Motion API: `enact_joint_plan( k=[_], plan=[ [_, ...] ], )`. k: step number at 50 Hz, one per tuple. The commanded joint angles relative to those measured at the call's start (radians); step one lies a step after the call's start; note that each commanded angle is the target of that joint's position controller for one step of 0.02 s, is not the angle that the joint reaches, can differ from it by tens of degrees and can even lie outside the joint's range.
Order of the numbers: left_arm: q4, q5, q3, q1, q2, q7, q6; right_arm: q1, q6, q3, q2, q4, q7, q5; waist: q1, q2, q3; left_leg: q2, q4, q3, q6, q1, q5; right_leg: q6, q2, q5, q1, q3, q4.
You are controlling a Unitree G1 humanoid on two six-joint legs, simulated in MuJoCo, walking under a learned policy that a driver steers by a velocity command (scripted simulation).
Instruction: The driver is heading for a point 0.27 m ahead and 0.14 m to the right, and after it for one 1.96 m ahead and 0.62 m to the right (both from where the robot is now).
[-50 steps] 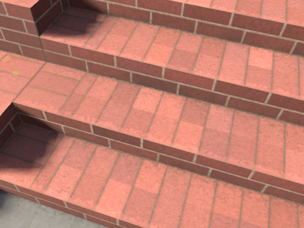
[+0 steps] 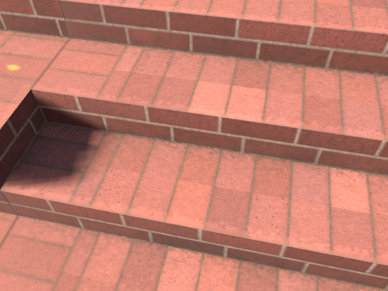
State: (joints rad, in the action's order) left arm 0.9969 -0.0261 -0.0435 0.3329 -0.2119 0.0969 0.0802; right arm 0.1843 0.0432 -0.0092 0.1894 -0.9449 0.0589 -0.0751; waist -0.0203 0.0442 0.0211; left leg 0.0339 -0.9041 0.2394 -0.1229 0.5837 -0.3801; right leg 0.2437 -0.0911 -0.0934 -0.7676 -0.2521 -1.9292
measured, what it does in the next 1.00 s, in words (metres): climbs, turning right: right foot 0.15 m higher, then left foot 0.15 m higher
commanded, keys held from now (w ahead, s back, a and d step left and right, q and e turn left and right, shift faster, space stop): w+e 0.84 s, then w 0.16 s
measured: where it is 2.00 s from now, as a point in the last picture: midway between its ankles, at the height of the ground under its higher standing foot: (329, 40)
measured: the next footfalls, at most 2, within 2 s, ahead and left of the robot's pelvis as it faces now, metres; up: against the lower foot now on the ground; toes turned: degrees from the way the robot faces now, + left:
right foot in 0.40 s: +0.34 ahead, -0.15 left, +0.15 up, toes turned -13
left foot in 0.84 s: +0.66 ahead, -0.02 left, +0.29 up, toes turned -25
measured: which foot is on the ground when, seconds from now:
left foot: down 0.00-0.46, up 0.48-0.82, down 0.84-1.00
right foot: up 0.00-0.38, down 0.40-0.86, up 0.88-1.00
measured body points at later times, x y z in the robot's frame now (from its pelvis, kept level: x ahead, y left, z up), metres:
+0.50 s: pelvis +0.26 -0.05 +0.11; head +0.26 -0.04 +0.56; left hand +0.50 +0.13 +0.02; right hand +0.17 -0.26 -0.04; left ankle +0.11 +0.09 -0.54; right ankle +0.30 -0.15 -0.53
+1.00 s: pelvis +0.53 -0.07 +0.28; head +0.52 -0.05 +0.73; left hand +0.72 +0.12 +0.14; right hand +0.52 -0.33 +0.16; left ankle +0.62 -0.01 -0.39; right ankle +0.40 -0.18 -0.26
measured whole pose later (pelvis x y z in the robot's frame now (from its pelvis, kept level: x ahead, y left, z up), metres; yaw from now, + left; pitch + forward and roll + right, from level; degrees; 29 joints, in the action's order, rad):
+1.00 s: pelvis +0.53 -0.07 +0.28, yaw -30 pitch +6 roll +2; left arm 1.02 -0.04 -0.05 0.27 -0.26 0.09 0.09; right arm 0.14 0.07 0.02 0.19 -0.93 0.02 -0.05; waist -0.04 0.04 0.16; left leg -0.01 -1.02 0.13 -0.06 0.68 -0.44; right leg 0.18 -0.10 -0.01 -0.78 -0.21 -1.68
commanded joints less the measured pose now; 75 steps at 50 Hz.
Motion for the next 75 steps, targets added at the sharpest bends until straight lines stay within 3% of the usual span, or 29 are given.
enact_joint_plan(
  k=[1, 3, 12, 14, 16, 18, 21, 23, 24, 25, 27, 30, 32, 36, 40, 42, 43, 44, 45, 46, 47, 50, 54, 60, 66, 69, 72, 73, 75],
  plan=[
    [-0.066, 0.013, 0.038, 0.111, 0.092, 0.014, -0.032, -0.067, 0.046, 0.037, -0.109, -0.053, 0.023, -0.006, 0.146, 0.044, 0.007, -0.290, 0.577, -0.334, -0.027, -0.081, 0.096, 0.082, 0.108, 0.007, -0.303, 0.000, -0.184],
    [-0.079, 0.030, 0.041, 0.045, 0.080, 0.022, -0.043, -0.081, 0.068, 0.040, -0.081, -0.039, -0.004, -0.027, 0.159, -0.100, 0.007, -0.198, 0.650, -0.158, -0.015, 0.017, 0.124, 0.054, 0.112, 0.122, -0.240, 0.136, -0.257],
    [-0.244, 0.025, 0.068, -0.442, -0.006, -0.025, -0.045, 0.445, 0.047, 0.074, -0.001, -0.204, 0.004, -0.107, -0.043, -0.141, -0.008, -0.290, 0.715, -0.142, -0.021, -0.577, 0.239, 0.024, 0.126, 0.045, -0.786, 0.173, 0.056],
    [-0.266, 0.016, 0.076, -0.510, 0.025, -0.021, -0.076, 0.406, 0.044, 0.074, 0.021, -0.192, 0.029, -0.087, -0.030, -0.131, -0.025, -0.354, 0.801, -0.108, -0.052, -0.580, 0.431, 0.001, 0.182, 0.142, -0.716, 0.265, 0.193],
    [-0.287, 0.012, 0.070, -0.476, 0.025, 0.009, -0.105, 0.238, 0.068, 0.071, 0.071, -0.143, 0.042, -0.034, 0.103, -0.131, 0.003, -0.330, 0.803, 0.023, -0.057, -0.309, 1.129, 0.006, 0.154, 0.228, -0.256, 0.406, 0.348],
    [-0.316, 0.011, 0.065, -0.453, 0.010, 0.020, -0.123, 0.310, 0.109, 0.045, 0.200, -0.155, 0.037, 0.009, 0.135, -0.192, 0.063, -0.363, 0.680, 0.047, -0.061, -0.439, 1.671, -0.065, 0.069, 0.333, -0.065, 0.423, 0.533],
    [-0.257, 0.017, 0.036, -0.238, -0.028, -0.014, -0.091, 0.291, 0.082, 0.000, 0.271, -0.159, 0.047, -0.004, 0.163, -0.265, 0.100, -0.386, 0.409, 0.028, -0.114, -0.673, 1.836, -0.088, -0.062, 0.464, 0.072, 0.423, 0.926],
    [-0.092, 0.023, -0.017, 0.206, -0.146, -0.061, -0.088, 0.319, 0.080, 0.022, 0.165, -0.126, 0.087, -0.078, 0.230, -0.038, 0.364, -0.255, -0.110, -0.073, -0.039, -0.072, 1.210, 0.082, 0.036, 0.195, 0.807, -0.074, 1.097],
    [-0.049, -0.027, -0.028, 0.346, -0.200, -0.050, -0.094, 0.222, 0.047, -0.002, 0.148, -0.094, 0.107, -0.001, 0.262, 0.112, 0.297, -0.030, -0.646, -0.202, 0.010, 0.208, 0.326, 0.190, 0.221, 0.238, 0.828, -0.500, 1.476],
    [-0.018, -0.049, -0.051, 0.329, -0.223, -0.065, -0.066, 0.170, 0.041, 0.010, 0.081, -0.062, 0.090, 0.044, 0.241, 0.079, 0.184, -0.013, -0.943, -0.405, -0.005, 0.420, 0.357, 0.143, 0.263, 0.385, 0.752, -0.558, 1.517],
    [0.057, -0.037, 0.001, 0.194, -0.033, -0.053, -0.032, 0.067, 0.044, 0.023, 0.032, 0.007, 0.048, -0.007, 0.113, 0.040, 0.087, 0.015, -1.236, -0.459, -0.052, 0.614, 0.344, 0.108, 0.202, 0.457, 0.590, -0.414, 1.458],
    [0.073, -0.031, 0.063, -0.068, 0.083, -0.023, -0.002, 0.027, 0.015, 0.048, 0.005, 0.061, 0.009, -0.009, -0.066, -0.084, 0.017, -0.057, -1.130, -0.365, -0.103, 0.645, 0.286, 0.009, 0.116, 0.300, 0.300, -0.074, 1.465],
    [0.047, -0.058, 0.052, -0.064, 0.011, -0.037, 0.020, -0.050, 0.013, 0.045, 0.046, 0.103, -0.004, 0.037, -0.041, 0.047, 0.036, -0.043, -1.267, -0.282, -0.060, 0.578, 0.064, 0.033, 0.116, 0.318, 0.191, -0.061, 1.567],
    [0.138, -0.106, 0.064, 0.175, 0.014, -0.042, 0.037, -0.323, 0.030, 0.075, 0.054, 0.245, -0.047, 0.022, 0.039, -0.101, 0.049, -0.121, -0.926, -0.318, -0.070, 0.720, 0.054, -0.045, 0.143, 0.439, 0.348, -0.126, 1.549],
    [-0.028, 0.010, 0.030, 0.016, -0.143, -0.002, 0.063, -0.352, -0.018, 0.088, 0.001, 0.320, -0.028, 0.049, -0.062, 0.094, 0.032, -0.058, -0.569, -0.107, 0.127, -0.120, 0.061, 0.052, 0.227, -0.138, -0.127, -0.144, 1.778],
    [-0.057, 0.049, -0.006, 0.038, -0.202, 0.000, 0.082, -0.234, -0.017, 0.032, 0.143, 0.264, -0.021, 0.042, -0.082, 0.071, 0.101, 0.048, -0.195, -0.058, 0.093, -0.023, -0.032, 0.023, 0.241, -0.825, 0.396, -0.082, 1.572],
    [-0.022, 0.008, -0.019, 0.072, -0.170, 0.014, 0.086, -0.037, 0.000, 0.001, 0.202, 0.203, -0.034, 0.038, -0.107, 0.051, 0.214, 0.003, -0.050, -0.247, 0.020, -0.189, 0.123, -0.034, 0.187, -0.960, 0.477, -0.047, 1.259],
    [0.015, -0.062, 0.022, 0.297, 0.025, 0.022, 0.084, 0.214, 0.009, -0.006, 0.229, 0.112, -0.030, 0.031, -0.080, -0.255, 0.593, -0.232, 0.136, -0.815, -0.265, -0.677, 0.286, -0.077, 0.052, -0.470, 0.186, -0.050, 0.924],
    [0.044, -0.042, 0.009, 0.241, 0.034, 0.038, 0.053, 0.361, -0.005, -0.019, 0.262, 0.073, -0.035, -0.008, -0.194, -0.386, 0.397, -0.389, 0.488, -1.342, -0.327, -0.691, -0.180, -0.119, -0.090, 0.265, -0.188, -0.115, 0.397],
    [0.028, -0.008, -0.013, 0.088, -0.006, 0.033, 0.040, 0.339, 0.021, -0.016, 0.246, 0.019, -0.035, -0.004, -0.176, -0.304, 0.096, -0.326, 0.528, -1.224, -0.175, -0.500, -0.648, -0.084, -0.040, 0.146, -0.434, -0.117, 0.175],
    [0.028, 0.012, -0.015, 0.053, -0.013, 0.008, 0.030, 0.142, 0.038, -0.026, 0.233, 0.023, -0.032, 0.027, -0.073, -0.236, -0.018, -0.328, 0.485, -1.044, -0.167, -0.281, -0.543, -0.081, 0.009, 0.066, -0.419, -0.036, 0.130],
    [-0.010, -0.020, 0.017, -0.045, 0.038, -0.024, -0.005, -0.032, 0.033, 0.051, -0.104, -0.045, -0.045, 0.028, 0.054, -0.012, 0.059, -0.284, 0.477, -0.698, -0.124, -0.105, -0.163, -0.012, 0.073, 0.036, -0.335, -0.015, 0.035],
    [-0.054, -0.013, 0.046, -0.133, 0.036, -0.007, -0.027, 0.025, 0.055, 0.032, -0.053, -0.088, -0.038, -0.010, 0.048, -0.055, 0.043, -0.195, 0.580, -0.362, -0.092, -0.149, 0.023, -0.011, 0.083, 0.077, -0.436, 0.098, 0.090],
    [-0.131, -0.012, 0.076, -0.310, 0.015, -0.035, -0.032, 0.356, 0.052, 0.058, -0.047, -0.223, -0.019, -0.070, -0.046, -0.062, -0.031, -0.301, 0.634, -0.424, -0.154, -0.570, 0.113, 0.016, 0.108, 0.182, -0.928, 0.063, -0.155],
    [-0.307, -0.010, 0.116, -0.620, 0.040, -0.033, -0.080, 0.554, 0.062, 0.081, -0.077, -0.289, -0.003, -0.084, -0.098, -0.098, -0.052, -0.294, 0.769, -0.291, -0.120, -0.555, 0.242, 0.002, 0.256, 0.045, -0.829, 0.303, 0.211],
    [-0.360, -0.029, 0.124, -0.731, 0.089, 0.013, -0.129, 0.443, 0.078, 0.072, -0.019, -0.219, 0.040, 0.006, -0.033, -0.197, -0.027, -0.294, 0.874, -0.157, -0.138, -0.187, 0.625, -0.061, 0.186, 0.310, -0.154, 0.419, 0.439],
    [-0.317, -0.014, 0.088, -0.563, 0.032, 0.017, -0.105, 0.433, 0.104, 0.024, 0.143, -0.194, 0.036, 0.028, 0.054, -0.238, 0.051, -0.325, 0.674, -0.121, -0.117, -0.599, 1.465, -0.074, 0.060, 0.432, -0.016, 0.490, 0.785],
    [-0.193, 0.047, 0.068, -0.189, 0.061, -0.055, -0.041, 0.439, 0.085, -0.016, 0.160, -0.196, -0.055, 0.096, 0.153, -0.189, 0.099, -0.308, 0.403, -0.112, -0.039, -0.650, 1.616, -0.068, -0.007, 0.660, 0.228, 0.513, 0.904],
    [-0.135, 0.022, -0.007, 0.084, -0.113, -0.106, -0.021, 0.500, 0.123, -0.016, 0.068, -0.117, -0.070, 0.148, 0.223, 0.000, 0.385, -0.141, -0.232, -0.163, 0.052, -0.085, 1.023, 0.069, 0.360, 0.456, 0.842, -0.236, 1.147]
  ],
)
Over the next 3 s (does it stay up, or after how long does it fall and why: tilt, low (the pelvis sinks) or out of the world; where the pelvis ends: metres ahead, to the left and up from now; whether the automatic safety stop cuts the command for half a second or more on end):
stays up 1.53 -0.53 0.79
